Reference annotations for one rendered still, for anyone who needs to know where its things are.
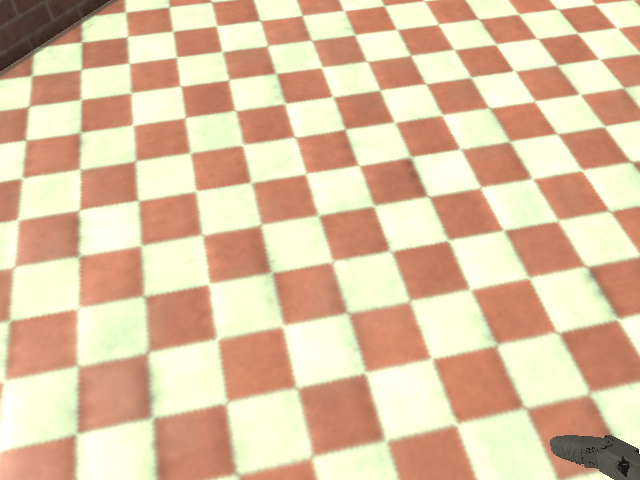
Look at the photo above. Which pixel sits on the right robot hand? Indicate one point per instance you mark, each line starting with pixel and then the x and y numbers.
pixel 612 456

